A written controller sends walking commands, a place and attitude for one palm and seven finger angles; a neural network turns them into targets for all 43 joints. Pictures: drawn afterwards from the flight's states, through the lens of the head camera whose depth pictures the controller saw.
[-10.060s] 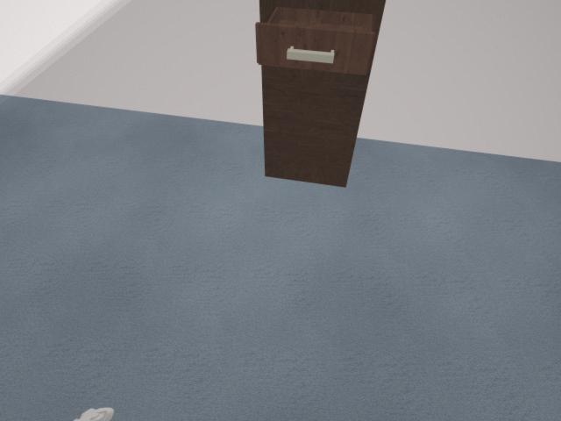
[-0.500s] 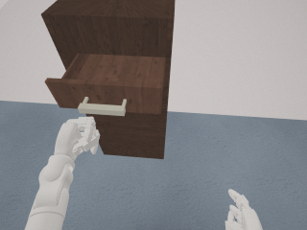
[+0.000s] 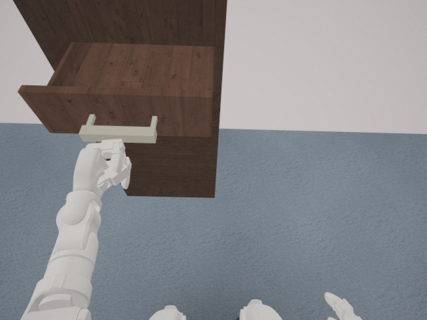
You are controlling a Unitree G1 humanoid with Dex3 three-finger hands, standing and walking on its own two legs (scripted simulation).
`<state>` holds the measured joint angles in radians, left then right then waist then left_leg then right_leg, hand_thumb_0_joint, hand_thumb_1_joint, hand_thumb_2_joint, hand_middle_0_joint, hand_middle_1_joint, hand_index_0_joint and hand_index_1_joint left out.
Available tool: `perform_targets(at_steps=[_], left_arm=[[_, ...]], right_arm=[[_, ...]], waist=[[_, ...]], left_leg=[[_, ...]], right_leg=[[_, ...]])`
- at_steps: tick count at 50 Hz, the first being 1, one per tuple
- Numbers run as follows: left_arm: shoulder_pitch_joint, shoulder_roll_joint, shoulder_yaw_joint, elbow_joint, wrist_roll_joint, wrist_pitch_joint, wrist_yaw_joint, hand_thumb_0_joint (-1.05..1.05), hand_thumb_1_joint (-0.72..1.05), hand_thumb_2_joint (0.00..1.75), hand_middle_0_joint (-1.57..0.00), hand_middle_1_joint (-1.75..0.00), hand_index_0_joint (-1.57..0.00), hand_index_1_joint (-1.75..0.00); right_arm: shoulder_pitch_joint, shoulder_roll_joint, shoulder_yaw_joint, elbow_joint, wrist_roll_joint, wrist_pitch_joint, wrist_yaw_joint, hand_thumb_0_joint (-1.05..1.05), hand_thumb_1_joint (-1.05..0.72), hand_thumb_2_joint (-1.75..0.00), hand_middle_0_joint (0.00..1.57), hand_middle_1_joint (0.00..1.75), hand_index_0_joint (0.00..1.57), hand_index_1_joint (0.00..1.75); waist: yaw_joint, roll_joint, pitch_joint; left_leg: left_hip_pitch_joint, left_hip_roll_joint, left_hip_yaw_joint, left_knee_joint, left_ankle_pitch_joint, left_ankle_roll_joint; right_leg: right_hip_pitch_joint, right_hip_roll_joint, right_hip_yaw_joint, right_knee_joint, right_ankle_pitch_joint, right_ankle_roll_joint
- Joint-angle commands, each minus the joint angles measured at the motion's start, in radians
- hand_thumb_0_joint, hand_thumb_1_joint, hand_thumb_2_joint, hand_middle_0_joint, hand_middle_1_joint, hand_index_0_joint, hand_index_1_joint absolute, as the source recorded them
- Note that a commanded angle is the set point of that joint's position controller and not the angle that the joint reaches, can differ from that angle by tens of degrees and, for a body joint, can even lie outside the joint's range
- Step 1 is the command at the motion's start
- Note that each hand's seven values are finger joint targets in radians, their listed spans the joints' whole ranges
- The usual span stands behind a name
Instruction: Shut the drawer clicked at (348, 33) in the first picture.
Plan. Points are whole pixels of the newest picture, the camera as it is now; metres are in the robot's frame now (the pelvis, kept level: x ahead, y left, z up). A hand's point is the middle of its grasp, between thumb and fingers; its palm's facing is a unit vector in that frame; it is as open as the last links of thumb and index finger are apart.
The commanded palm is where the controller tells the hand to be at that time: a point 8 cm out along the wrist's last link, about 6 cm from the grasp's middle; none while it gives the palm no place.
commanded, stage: bring the fist close to the handle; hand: left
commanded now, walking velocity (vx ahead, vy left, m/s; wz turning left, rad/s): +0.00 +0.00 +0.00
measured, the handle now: (121, 126) +0.49 +0.21 +0.04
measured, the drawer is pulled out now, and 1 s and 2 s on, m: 0.17 0.17 0.06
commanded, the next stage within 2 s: push the drawer shut in 0.58 s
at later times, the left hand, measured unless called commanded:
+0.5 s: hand (130, 166) +0.39 +0.17 +0.03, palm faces -0.03 -1.00 -0.02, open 3.3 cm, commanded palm +0.36 +0.23 +0.04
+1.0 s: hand (132, 156) +0.41 +0.17 +0.04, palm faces -0.03 -1.00 -0.03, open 3.2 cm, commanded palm +0.40 +0.22 +0.04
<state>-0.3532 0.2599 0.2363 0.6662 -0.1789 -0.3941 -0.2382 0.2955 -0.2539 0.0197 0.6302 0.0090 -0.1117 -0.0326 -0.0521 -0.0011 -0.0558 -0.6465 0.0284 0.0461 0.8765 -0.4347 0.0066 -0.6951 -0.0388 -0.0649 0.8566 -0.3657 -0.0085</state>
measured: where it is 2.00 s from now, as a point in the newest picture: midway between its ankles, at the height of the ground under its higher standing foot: outside the picture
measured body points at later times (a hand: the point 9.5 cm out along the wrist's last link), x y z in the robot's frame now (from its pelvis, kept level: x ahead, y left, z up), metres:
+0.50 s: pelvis +0.00 +0.01 -0.02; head +0.09 +0.01 +0.42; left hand +0.39 +0.23 +0.03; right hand +0.10 -0.24 -0.13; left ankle +0.00 +0.11 -0.69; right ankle +0.03 -0.12 -0.69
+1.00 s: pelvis -0.01 +0.00 -0.02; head +0.08 +0.00 +0.42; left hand +0.41 +0.22 +0.04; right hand +0.10 -0.26 -0.14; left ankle +0.00 +0.11 -0.69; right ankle +0.03 -0.12 -0.69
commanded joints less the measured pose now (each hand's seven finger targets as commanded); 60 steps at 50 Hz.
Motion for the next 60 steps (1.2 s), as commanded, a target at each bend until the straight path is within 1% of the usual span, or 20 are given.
perform_targets(at_steps=[1, 3, 8, 11, 13, 17, 20, 25, 28, 29, 32, 34, 40, 43, 45, 48, 50, 52, 58, 60], left_arm=[[-0.311, 0.170, 0.049, -0.185, -0.023, -0.095, 0.000, 0.00, 0.90, 0.90, -1.40, -1.60, -1.40, -1.60], [-0.348, 0.199, 0.072, -0.134, -0.023, -0.101, -0.002, 0.00, 0.90, 0.90, -1.40, -1.60, -1.40, -1.60], [-0.462, 0.194, 0.048, -0.114, -0.008, -0.121, -0.015, 0.00, 0.90, 0.90, -1.40, -1.60, -1.40, -1.60], [-0.427, 0.217, 0.079, -0.136, -0.013, -0.128, -0.012, 0.00, 0.90, 0.90, -1.40, -1.60, -1.40, -1.60], [-0.420, 0.213, 0.066, -0.185, -0.014, -0.121, -0.011, 0.00, 0.90, 0.90, -1.40, -1.60, -1.40, -1.60], [-0.344, 0.196, 0.067, -0.148, -0.024, -0.080, 0.000, 0.00, 0.90, 0.90, -1.40, -1.60, -1.40, -1.60], [-0.331, 0.168, 0.043, -0.213, -0.024, -0.076, 0.005, 0.00, 0.90, 0.90, -1.40, -1.60, -1.40, -1.60], [-0.319, 0.173, 0.051, -0.206, -0.026, -0.082, 0.012, 0.00, 0.90, 0.90, -1.40, -1.60, -1.40, -1.60], [-0.341, 0.178, 0.041, -0.247, -0.019, -0.092, 0.009, 0.00, 0.90, 0.90, -1.40, -1.60, -1.40, -1.60], [-0.300, 0.145, 0.024, -0.233, -0.024, -0.088, 0.008, 0.00, 0.90, 0.90, -1.40, -1.60, -1.40, -1.60], [-0.302, 0.160, 0.032, -0.212, -0.028, -0.084, 0.007, 0.00, 0.90, 0.90, -1.40, -1.60, -1.40, -1.60], [-0.331, 0.149, 0.015, -0.232, -0.020, -0.087, 0.008, 0.00, 0.90, 0.90, -1.40, -1.60, -1.40, -1.60], [-0.502, 0.178, 0.025, -0.147, -0.009, -0.098, 0.018, 0.00, 0.90, 0.90, -1.40, -1.60, -1.40, -1.60], [-0.530, 0.203, 0.037, -0.121, 0.005, -0.106, 0.017, 0.00, 0.90, 0.90, -1.40, -1.60, -1.40, -1.60], [-0.548, 0.178, 0.026, -0.067, -0.002, -0.097, 0.014, 0.00, 0.90, 0.90, -1.40, -1.60, -1.40, -1.60], [-0.544, 0.230, 0.070, -0.010, 0.003, -0.087, 0.009, 0.00, 0.90, 0.90, -1.40, -1.60, -1.40, -1.60], [-0.609, 0.210, 0.052, 0.013, 0.003, -0.086, 0.006, 0.00, 0.90, 0.90, -1.40, -1.60, -1.40, -1.60], [-0.685, 0.245, 0.067, 0.031, 0.007, -0.098, 0.009, 0.00, 0.90, 0.90, -1.40, -1.60, -1.40, -1.60], [-0.884, 0.256, 0.047, 0.098, 0.023, -0.138, 0.009, 0.00, 0.90, 0.90, -1.40, -1.60, -1.40, -1.60], [-0.943, 0.241, 0.021, 0.152, 0.026, -0.137, 0.006, 0.00, 0.90, 0.90, -1.40, -1.60, -1.40, -1.60]], right_arm=[[0.032, -0.138, -0.060, -0.114, 0.001, -0.026, 0.002, 0.00, -0.90, -0.90, 0.20, 0.30, 0.20, 0.30], [0.040, -0.146, -0.061, -0.106, 0.000, -0.016, 0.001, 0.00, -0.90, -0.90, 0.20, 0.30, 0.20, 0.30], [0.056, -0.146, -0.064, -0.103, -0.002, 0.002, 0.004, 0.00, -0.90, -0.90, 0.20, 0.30, 0.20, 0.30], [0.067, -0.149, -0.070, -0.113, -0.005, 0.009, 0.008, 0.00, -0.90, -0.90, 0.20, 0.30, 0.20, 0.30], [0.066, -0.145, -0.068, -0.123, -0.003, 0.013, 0.011, 0.00, -0.90, -0.90, 0.20, 0.30, 0.20, 0.30], [0.069, -0.146, -0.066, -0.133, 0.003, 0.029, 0.012, 0.00, -0.90, -0.90, 0.20, 0.30, 0.20, 0.30], [0.058, -0.138, -0.065, -0.146, 0.007, 0.034, 0.015, 0.00, -0.90, -0.90, 0.20, 0.30, 0.20, 0.30], [0.052, -0.138, -0.062, -0.144, 0.006, 0.037, 0.012, 0.00, -0.90, -0.90, 0.20, 0.30, 0.20, 0.30], [0.049, -0.137, -0.063, -0.146, 0.007, 0.035, 0.011, 0.00, -0.90, -0.90, 0.20, 0.30, 0.20, 0.30], [0.049, -0.132, -0.063, -0.148, 0.006, 0.034, 0.013, 0.00, -0.90, -0.90, 0.20, 0.30, 0.20, 0.30], [0.041, -0.140, -0.061, -0.149, 0.009, 0.035, 0.010, 0.00, -0.90, -0.90, 0.20, 0.30, 0.20, 0.30], [0.031, -0.135, -0.059, -0.150, 0.010, 0.036, 0.010, 0.00, -0.90, -0.90, 0.20, 0.30, 0.20, 0.30], [0.034, -0.137, -0.054, -0.119, 0.009, 0.032, -0.004, 0.00, -0.90, -0.90, 0.20, 0.30, 0.20, 0.30], [0.046, -0.140, -0.056, -0.112, 0.005, 0.029, -0.005, 0.00, -0.90, -0.90, 0.20, 0.30, 0.20, 0.30], [0.055, -0.140, -0.056, -0.102, 0.004, 0.029, 0.000, 0.00, -0.90, -0.90, 0.20, 0.30, 0.20, 0.30], [0.069, -0.148, -0.055, -0.105, 0.002, 0.038, 0.001, 0.00, -0.90, -0.90, 0.20, 0.30, 0.20, 0.30], [0.074, -0.144, -0.055, -0.099, 0.005, 0.043, 0.002, 0.00, -0.90, -0.90, 0.20, 0.30, 0.20, 0.30], [0.084, -0.149, -0.054, -0.090, 0.005, 0.045, -0.002, 0.00, -0.90, -0.90, 0.20, 0.30, 0.20, 0.30], [0.106, -0.152, -0.054, -0.055, -0.001, 0.040, -0.007, 0.00, -0.90, -0.90, 0.20, 0.30, 0.20, 0.30], [0.107, -0.153, -0.048, -0.042, 0.002, 0.036, -0.009, 0.00, -0.90, -0.90, 0.20, 0.30, 0.20, 0.30]], waist=[[0.010, 0.040, -0.375], [-0.004, -0.015, -0.355], [-0.021, 0.055, -0.418], [0.003, 0.046, -0.496], [0.005, 0.094, -0.535], [-0.002, -0.007, -0.461], [0.000, 0.041, -0.454], [-0.004, 0.014, -0.408], [-0.003, 0.061, -0.428], [-0.002, 0.041, -0.424], [-0.010, 0.001, -0.383], [-0.006, 0.045, -0.393], [-0.038, 0.023, -0.376], [-0.025, 0.083, -0.447], [-0.036, 0.047, -0.438], [-0.028, 0.024, -0.454], [-0.048, 0.024, -0.417], [-0.063, 0.007, -0.398], [-0.102, 0.054, -0.444], [-0.123, 0.056, -0.389]], left_leg=[[0.073, -0.031, -0.040, -0.078, 0.295, -0.002], [0.017, -0.031, -0.039, -0.057, 0.266, 0.004], [0.021, -0.025, -0.051, -0.010, 0.276, 0.001], [0.036, -0.023, -0.056, 0.003, 0.332, -0.001], [0.076, -0.018, -0.062, 0.008, 0.393, -0.006], [0.007, -0.020, -0.053, -0.004, 0.342, 0.004], [0.030, -0.021, -0.047, -0.019, 0.334, 0.002], [0.000, -0.022, -0.046, -0.025, 0.273, 0.004], [0.030, -0.022, -0.047, -0.021, 0.289, 0.002], [0.034, -0.023, -0.046, -0.022, 0.296, 0.002], [-0.001, -0.024, -0.047, -0.022, 0.254, 0.006], [0.007, -0.027, -0.046, -0.028, 0.235, 0.003], [-0.018, -0.028, -0.053, -0.009, 0.178, 0.006], [0.027, -0.027, -0.061, 0.000, 0.243, 0.001], [0.010, -0.028, -0.059, 0.005, 0.238, 0.002], [-0.034, -0.031, -0.050, 0.011, 0.241, 0.007], [-0.048, -0.031, -0.047, 0.010, 0.215, 0.008], [-0.070, -0.030, -0.055, 0.015, 0.173, 0.012], [-0.053, -0.032, -0.069, 0.031, 0.102, 0.017], [-0.084, -0.032, -0.074, 0.029, 0.038, 0.019]], right_leg=[[0.206, 0.042, 0.036, -0.042, 0.281, -0.014], [0.188, 0.042, 0.041, -0.030, 0.267, -0.008], [0.102, 0.044, 0.036, 0.020, 0.244, -0.014], [0.137, 0.045, 0.037, 0.038, 0.286, -0.016], [0.127, 0.047, 0.032, 0.050, 0.312, -0.015], [0.154, 0.055, 0.028, 0.030, 0.304, -0.010], [0.156, 0.053, 0.028, 0.017, 0.297, -0.012], [0.152, 0.053, 0.030, 0.005, 0.256, -0.013], [0.141, 0.051, 0.030, 0.013, 0.261, -0.015], [0.148, 0.053, 0.028, 0.008, 0.268, -0.014], [0.138, 0.053, 0.028, 0.003, 0.241, -0.013], [0.134, 0.049, 0.031, 0.003, 0.218, -0.014], [0.090, 0.046, 0.038, -0.001, 0.164, -0.010], [0.090, 0.046, 0.035, 0.022, 0.208, -0.018], [0.094, 0.048, 0.035, 0.016, 0.214, -0.014], [0.123, 0.045, 0.045, 0.020, 0.239, -0.011], [0.101, 0.046, 0.044, 0.009, 0.218, -0.008], [0.076, 0.048, 0.049, 0.007, 0.172, -0.007], [0.008, 0.049, 0.054, 0.005, 0.080, -0.004], [-0.035, 0.049, 0.056, -0.006, 0.016, -0.004]])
